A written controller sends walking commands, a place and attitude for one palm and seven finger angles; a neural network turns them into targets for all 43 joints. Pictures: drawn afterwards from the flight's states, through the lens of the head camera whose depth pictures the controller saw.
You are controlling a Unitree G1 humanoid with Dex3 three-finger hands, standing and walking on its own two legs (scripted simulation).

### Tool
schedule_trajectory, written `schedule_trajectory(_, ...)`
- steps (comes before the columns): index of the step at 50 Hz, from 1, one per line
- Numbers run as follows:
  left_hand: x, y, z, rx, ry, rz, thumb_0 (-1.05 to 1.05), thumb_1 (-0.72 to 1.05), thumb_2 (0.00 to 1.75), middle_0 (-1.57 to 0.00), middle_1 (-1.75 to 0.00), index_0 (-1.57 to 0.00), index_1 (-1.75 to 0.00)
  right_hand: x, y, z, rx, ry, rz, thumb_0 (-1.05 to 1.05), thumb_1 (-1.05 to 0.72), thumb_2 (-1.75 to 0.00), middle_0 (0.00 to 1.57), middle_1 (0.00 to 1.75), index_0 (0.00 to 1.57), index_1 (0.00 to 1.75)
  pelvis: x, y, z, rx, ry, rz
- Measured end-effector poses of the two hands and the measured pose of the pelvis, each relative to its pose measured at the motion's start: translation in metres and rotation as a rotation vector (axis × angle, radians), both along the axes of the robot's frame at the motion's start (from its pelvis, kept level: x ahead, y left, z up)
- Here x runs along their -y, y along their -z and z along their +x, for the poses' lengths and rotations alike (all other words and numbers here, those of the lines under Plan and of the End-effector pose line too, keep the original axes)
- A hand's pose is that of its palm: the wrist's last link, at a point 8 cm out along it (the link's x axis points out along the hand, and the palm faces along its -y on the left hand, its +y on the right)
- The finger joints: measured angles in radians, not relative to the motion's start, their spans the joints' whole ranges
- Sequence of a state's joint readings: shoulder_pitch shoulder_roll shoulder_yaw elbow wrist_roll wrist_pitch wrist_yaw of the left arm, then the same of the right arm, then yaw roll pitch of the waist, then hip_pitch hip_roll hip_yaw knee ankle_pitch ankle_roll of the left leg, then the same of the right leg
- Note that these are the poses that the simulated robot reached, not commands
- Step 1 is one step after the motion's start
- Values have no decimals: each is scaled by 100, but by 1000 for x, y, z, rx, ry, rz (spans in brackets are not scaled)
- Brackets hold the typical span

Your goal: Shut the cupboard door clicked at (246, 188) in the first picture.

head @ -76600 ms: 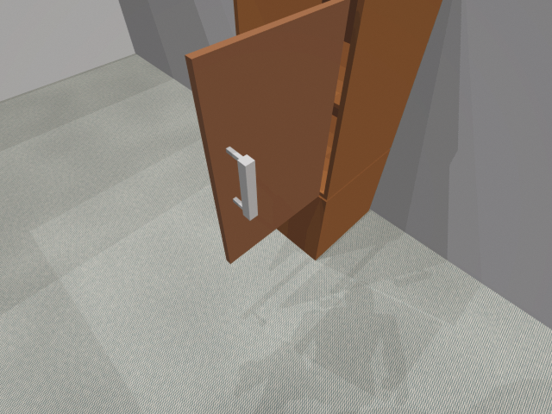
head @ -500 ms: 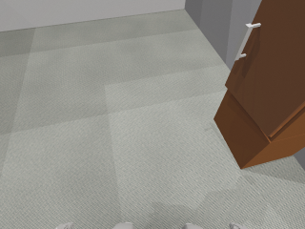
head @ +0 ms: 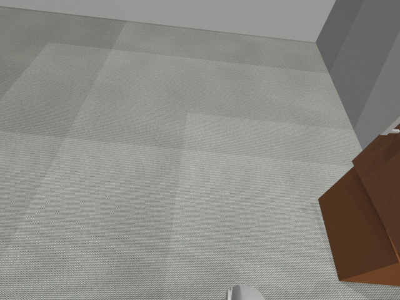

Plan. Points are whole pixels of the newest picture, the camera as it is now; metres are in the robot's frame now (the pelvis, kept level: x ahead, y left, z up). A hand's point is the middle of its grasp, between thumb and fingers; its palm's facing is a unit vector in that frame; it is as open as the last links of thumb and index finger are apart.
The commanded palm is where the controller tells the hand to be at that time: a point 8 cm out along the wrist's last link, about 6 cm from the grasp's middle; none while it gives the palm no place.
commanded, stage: walk to a spot facing it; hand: left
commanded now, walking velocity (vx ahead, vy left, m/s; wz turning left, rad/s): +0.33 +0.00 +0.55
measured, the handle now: out of the picture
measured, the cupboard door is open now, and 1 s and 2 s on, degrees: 6 6 6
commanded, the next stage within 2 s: turn to face it in 0.94 s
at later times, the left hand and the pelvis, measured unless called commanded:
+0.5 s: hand (126, 291) +0.16 +0.16 -0.16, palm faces +0.35 -0.91 -0.21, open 7.3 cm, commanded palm none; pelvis +0.16 -0.04 +0.01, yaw +20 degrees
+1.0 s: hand (76, 238) +0.26 +0.30 -0.16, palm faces +0.53 -0.83 -0.18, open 7.4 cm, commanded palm none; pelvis +0.31 +0.10 +0.01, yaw +30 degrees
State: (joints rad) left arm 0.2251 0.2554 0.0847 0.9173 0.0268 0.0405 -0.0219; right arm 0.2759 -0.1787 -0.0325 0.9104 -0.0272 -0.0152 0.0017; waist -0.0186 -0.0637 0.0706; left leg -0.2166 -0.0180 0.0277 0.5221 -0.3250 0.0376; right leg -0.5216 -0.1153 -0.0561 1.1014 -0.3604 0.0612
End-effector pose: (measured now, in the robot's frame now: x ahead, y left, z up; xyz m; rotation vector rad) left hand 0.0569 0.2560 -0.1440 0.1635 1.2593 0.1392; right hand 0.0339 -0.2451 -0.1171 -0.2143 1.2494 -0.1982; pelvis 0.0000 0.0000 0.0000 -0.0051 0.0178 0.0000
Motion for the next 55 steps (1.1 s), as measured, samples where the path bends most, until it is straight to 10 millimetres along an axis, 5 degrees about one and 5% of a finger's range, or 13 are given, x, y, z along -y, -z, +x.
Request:
schedule_trajectory(9, 16, -29, 97, 166, -2, 28, 1, 90, 90, -20, -30, -20, -30, 9, 12, 0, -166, 7, 60, 1, -90, -90, 20, 30, 21, 30, 19, -5, 53, 3, -75, 8)
schedule_trajectory(13, 30, -29, 139, 257, -8, 61, 1, 90, 90, -20, -30, -20, -30, 29, 33, 25, -211, -8, 79, 1, -90, -90, 20, 30, 21, 30, 38, 11, 86, 6, -129, 29)
schedule_trajectory(15, 36, -30, 143, 277, -47, 70, 1, 90, 90, -20, -30, -20, -30, 39, 38, 51, -221, -48, 72, 1, -90, -90, 20, 30, 21, 30, 42, 13, 97, 20, -169, 18)
schedule_trajectory(20, 48, -28, 117, 193, -182, 53, 0, 90, 90, -20, -30, -20, -30, 46, 25, 147, -131, -161, 49, 1, -90, -90, 20, 30, 20, 30, 43, 0, 127, 23, -261, 8)
schedule_trajectory(25, 54, -18, 74, 62, -334, 19, 0, 92, 90, -20, -30, -20, -30, 23, 4, 253, -9, -300, 34, 1, -91, -90, 20, 30, 20, 30, 36, -7, 158, 14, -347, -4)
schedule_trajectory(32, 52, 1, 14, -139, -508, -44, 0, 91, 90, -20, -30, -20, -30, -65, -11, 391, 137, -547, 32, 1, -91, -90, 19, 30, 20, 30, 2, 0, 199, 17, -437, -25)
schedule_trajectory(36, 36, 19, -5, -244, -570, -86, 1, 91, 90, -20, -30, -20, -30, -128, -8, 450, 259, -649, 36, 1, -91, -90, 19, 30, 20, 30, -35, 20, 223, 23, -469, -25)
schedule_trajectory(40, -1, 19, 21, -233, -589, -67, 1, 91, 90, -20, -30, -20, -30, -160, -9, 462, 260, -667, 36, 0, -91, -90, 20, 30, 20, 30, -57, 16, 241, 28, -488, -12)
schedule_trajectory(45, -51, 1, 96, -69, -574, -24, 1, 91, 90, -20, -30, -20, -30, -175, -6, 442, 134, -624, 50, 0, -90, -90, 20, 30, 20, 30, -82, -2, 270, 25, -515, -9)
schedule_trajectory(55, -108, -15, 250, 109, -500, -7, 0, 91, 90, -20, -30, -20, -30, -150, 3, 408, -128, -450, 0, 0, -93, -90, 20, 30, 21, 30, -119, -10, 347, 24, -519, 15)
